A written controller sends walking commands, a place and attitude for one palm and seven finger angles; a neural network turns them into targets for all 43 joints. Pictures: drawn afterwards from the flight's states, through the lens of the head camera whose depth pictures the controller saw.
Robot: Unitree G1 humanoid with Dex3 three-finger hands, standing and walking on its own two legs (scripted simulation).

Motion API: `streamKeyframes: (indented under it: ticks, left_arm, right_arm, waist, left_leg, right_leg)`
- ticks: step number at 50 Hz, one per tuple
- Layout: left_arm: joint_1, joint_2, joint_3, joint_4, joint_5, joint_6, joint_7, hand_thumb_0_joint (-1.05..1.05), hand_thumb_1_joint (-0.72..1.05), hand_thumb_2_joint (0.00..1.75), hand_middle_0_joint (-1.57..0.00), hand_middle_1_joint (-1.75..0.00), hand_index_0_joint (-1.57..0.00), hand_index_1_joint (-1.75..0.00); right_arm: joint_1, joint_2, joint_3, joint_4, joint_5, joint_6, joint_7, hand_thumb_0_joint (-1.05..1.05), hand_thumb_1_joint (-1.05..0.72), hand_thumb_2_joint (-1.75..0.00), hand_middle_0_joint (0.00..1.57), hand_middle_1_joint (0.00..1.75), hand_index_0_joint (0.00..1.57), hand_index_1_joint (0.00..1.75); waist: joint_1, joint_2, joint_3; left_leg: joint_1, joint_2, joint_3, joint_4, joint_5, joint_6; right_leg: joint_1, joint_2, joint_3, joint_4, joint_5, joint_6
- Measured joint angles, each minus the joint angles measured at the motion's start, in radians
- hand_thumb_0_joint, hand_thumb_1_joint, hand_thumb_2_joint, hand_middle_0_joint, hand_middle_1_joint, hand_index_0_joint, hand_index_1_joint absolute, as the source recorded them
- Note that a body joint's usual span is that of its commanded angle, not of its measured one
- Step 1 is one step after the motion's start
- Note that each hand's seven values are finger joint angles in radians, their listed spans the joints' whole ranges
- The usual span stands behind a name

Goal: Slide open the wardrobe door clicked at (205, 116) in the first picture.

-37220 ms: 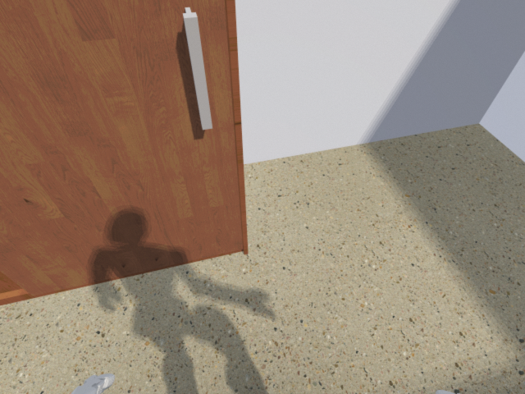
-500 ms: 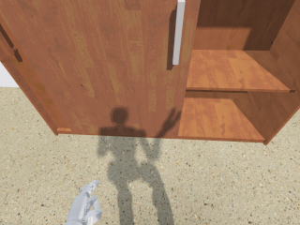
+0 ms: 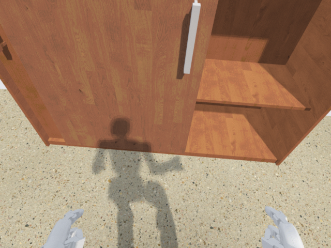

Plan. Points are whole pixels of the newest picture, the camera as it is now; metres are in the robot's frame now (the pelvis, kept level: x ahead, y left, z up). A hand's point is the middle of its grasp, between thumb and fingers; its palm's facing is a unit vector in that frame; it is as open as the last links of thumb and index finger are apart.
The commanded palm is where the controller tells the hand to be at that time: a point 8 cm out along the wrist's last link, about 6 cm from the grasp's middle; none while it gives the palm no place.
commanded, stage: let the arm hang, fingers relaxed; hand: right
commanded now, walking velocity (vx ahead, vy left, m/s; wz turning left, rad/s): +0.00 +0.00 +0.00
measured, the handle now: (190, 39) +0.81 -0.02 +0.12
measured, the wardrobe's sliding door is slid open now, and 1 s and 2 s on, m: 0.67 0.67 0.67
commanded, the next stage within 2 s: look to check the result in 0.92 s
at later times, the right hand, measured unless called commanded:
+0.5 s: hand out of the picture +0.00 -0.21 -0.15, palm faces -0.06 +0.96 -0.27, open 7.3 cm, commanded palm none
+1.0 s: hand out of the picture +0.06 -0.19 -0.16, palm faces -0.08 +0.98 -0.21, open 7.4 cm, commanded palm none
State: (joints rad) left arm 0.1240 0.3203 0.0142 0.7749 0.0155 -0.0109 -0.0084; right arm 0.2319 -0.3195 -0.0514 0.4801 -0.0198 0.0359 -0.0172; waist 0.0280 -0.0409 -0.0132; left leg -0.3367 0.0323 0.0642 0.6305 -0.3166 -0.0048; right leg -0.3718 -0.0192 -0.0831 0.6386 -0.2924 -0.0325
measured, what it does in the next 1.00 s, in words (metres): stands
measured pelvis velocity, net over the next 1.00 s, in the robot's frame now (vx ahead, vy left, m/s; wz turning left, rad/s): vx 0.02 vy -0.01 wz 0.04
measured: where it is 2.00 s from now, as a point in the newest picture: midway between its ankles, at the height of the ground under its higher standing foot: outside the picture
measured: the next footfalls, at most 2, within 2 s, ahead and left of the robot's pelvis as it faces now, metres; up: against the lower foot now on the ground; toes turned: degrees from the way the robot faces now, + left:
none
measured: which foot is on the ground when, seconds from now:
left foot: down 0.00-1.00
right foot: down 0.00-1.00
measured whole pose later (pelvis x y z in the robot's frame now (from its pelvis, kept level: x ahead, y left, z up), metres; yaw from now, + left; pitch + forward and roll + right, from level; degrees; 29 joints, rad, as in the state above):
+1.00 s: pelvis +0.02 -0.01 +0.02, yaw +2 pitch +0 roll +0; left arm 0.20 0.16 0.00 1.14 0.02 0.01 0.02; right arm 0.19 -0.19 0.01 1.12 -0.02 0.00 -0.03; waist 0.02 0.01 0.05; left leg -0.17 0.03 0.02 0.38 -0.21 -0.02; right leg -0.18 -0.01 -0.13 0.39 -0.20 -0.04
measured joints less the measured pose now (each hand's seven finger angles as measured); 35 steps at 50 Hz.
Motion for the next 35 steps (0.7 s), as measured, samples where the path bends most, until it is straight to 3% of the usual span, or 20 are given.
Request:
streamKeyframes:
  ticks: [5, 7, 11, 21, 35]
  left_arm:
    - [0.050, -0.067, -0.029, 0.070, 0.013, 0.033, 0.001, 0.01, 0.91, 0.89, -0.20, -0.30, -0.20, -0.30]
    - [0.074, -0.093, -0.036, 0.108, 0.013, 0.042, 0.003, 0.01, 0.91, 0.89, -0.20, -0.30, -0.20, -0.30]
    - [0.108, -0.125, -0.036, 0.183, 0.013, 0.058, 0.008, 0.01, 0.91, 0.89, -0.20, -0.30, -0.20, -0.30]
    - [0.131, -0.142, -0.009, 0.275, 0.006, 0.052, 0.020, 0.01, 0.91, 0.89, -0.20, -0.30, -0.20, -0.30]
    - [0.089, -0.153, -0.010, 0.336, 0.004, 0.026, 0.027, 0.01, 0.92, 0.89, -0.20, -0.30, -0.20, -0.30]
  right_arm:
    - [0.007, 0.100, 0.089, 0.290, 0.000, 0.027, 0.010, 0.02, -0.91, -0.90, 0.20, 0.30, 0.20, 0.29]
    - [0.016, 0.121, 0.075, 0.353, 0.009, 0.018, -0.006, 0.01, -0.95, -0.90, 0.20, 0.30, 0.20, 0.29]
    - [0.026, 0.095, 0.068, 0.445, 0.004, 0.001, -0.002, -0.01, -0.99, -0.90, 0.21, 0.30, 0.21, 0.30]
    - [0.051, 0.081, 0.060, 0.594, 0.001, -0.008, -0.005, 0.01, -0.93, -0.90, 0.20, 0.30, 0.20, 0.29]
    - [-0.036, 0.132, 0.070, 0.618, 0.002, -0.034, -0.012, 0.01, -0.91, -0.90, 0.20, 0.30, 0.20, 0.29]
  waist:
    - [0.010, 0.072, 0.060]
    - [0.002, 0.090, 0.081]
    - [-0.017, 0.085, 0.105]
    - [-0.014, 0.024, 0.085]
    - [-0.008, 0.044, 0.048]
  left_leg:
    - [0.027, 0.000, -0.004, -0.033, 0.022, 0.004]
    - [0.043, -0.006, 0.003, -0.067, 0.041, 0.007]
    - [0.070, -0.018, 0.013, -0.134, 0.082, 0.012]
    - [0.095, -0.013, -0.011, -0.199, 0.116, -0.001]
    - [0.138, -0.002, -0.035, -0.220, 0.109, -0.013]
  right_leg:
    - [0.036, 0.003, -0.005, -0.050, 0.030, 0.004]
    - [0.046, -0.001, 0.002, -0.074, 0.047, 0.006]
    - [0.058, -0.009, 0.011, -0.113, 0.074, 0.009]
    - [0.091, -0.001, -0.014, -0.175, 0.096, -0.004]
    - [0.155, 0.013, -0.039, -0.226, 0.097, -0.009]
